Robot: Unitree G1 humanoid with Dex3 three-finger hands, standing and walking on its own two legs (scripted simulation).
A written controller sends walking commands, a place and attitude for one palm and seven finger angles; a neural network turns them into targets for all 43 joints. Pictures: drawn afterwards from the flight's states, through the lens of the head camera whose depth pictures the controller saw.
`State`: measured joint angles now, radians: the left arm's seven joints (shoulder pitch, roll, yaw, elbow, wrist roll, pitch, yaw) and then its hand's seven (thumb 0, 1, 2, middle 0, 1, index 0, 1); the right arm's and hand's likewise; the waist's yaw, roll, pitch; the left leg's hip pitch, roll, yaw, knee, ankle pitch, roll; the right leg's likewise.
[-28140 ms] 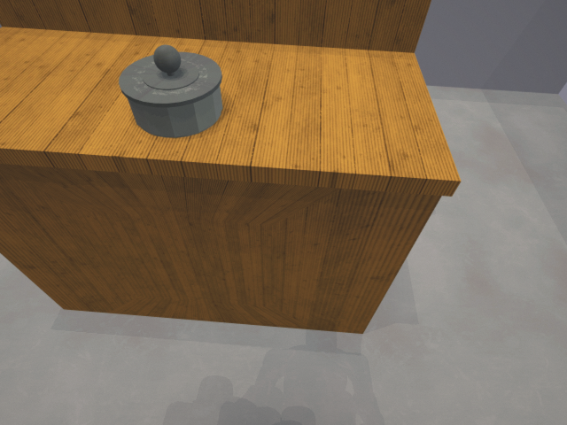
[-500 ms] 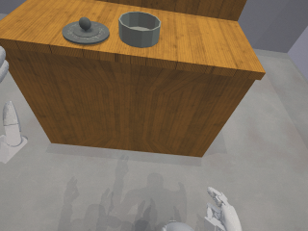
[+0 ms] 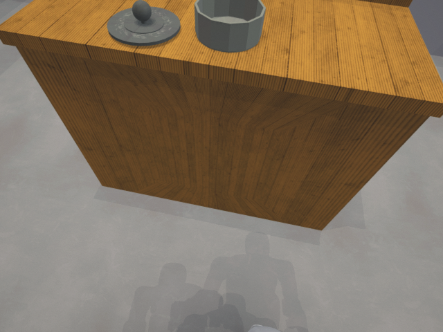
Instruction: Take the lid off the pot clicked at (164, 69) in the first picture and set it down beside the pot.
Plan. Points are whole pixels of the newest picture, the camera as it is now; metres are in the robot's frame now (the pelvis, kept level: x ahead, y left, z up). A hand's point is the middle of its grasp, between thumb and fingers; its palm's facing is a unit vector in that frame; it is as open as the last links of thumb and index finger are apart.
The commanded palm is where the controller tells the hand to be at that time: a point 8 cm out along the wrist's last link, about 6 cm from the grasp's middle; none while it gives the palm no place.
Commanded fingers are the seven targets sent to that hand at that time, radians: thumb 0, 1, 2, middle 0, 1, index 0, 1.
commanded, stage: stop stepping back and stand still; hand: left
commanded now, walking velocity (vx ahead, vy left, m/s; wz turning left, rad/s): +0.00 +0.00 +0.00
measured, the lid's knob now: (141, 10) +0.81 +0.24 +0.13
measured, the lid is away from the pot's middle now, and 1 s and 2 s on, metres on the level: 0.22 0.22 0.22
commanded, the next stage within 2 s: let the arm hang, fingers relaxed in 0.50 s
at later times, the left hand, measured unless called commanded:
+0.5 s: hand out of the picture +0.09 +0.17 -0.15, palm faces +0.00 -0.98 -0.21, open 7.2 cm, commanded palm none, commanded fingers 0.00 0.90 0.90 -0.20 -0.30 -0.20 -0.30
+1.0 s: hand out of the picture +0.04 +0.17 -0.15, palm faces -0.01 -0.98 -0.20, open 7.3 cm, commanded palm none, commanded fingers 0.00 0.90 0.90 -0.20 -0.30 -0.20 -0.30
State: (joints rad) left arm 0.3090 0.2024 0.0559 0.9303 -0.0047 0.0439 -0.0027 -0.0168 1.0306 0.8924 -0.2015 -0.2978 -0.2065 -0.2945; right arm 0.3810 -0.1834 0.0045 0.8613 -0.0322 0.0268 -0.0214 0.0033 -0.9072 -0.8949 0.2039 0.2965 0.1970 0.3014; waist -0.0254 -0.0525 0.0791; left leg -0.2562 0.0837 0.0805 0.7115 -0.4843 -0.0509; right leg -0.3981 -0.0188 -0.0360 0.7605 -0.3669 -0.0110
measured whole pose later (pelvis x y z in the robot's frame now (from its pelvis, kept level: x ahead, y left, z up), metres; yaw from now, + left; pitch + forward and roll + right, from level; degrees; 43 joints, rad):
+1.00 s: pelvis +0.01 +0.00 +0.03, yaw -3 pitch -1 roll -1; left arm 0.22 0.15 0.04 1.16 0.00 0.00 0.04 0.01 0.92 0.89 -0.20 -0.30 -0.20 -0.29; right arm 0.35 -0.10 -0.02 1.11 -0.01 0.02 -0.05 0.00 -0.91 -0.90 0.20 0.30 0.20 0.30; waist -0.03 0.02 0.05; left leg -0.11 0.03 0.05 0.46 -0.33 0.00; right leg -0.17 0.04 0.00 0.45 -0.26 -0.03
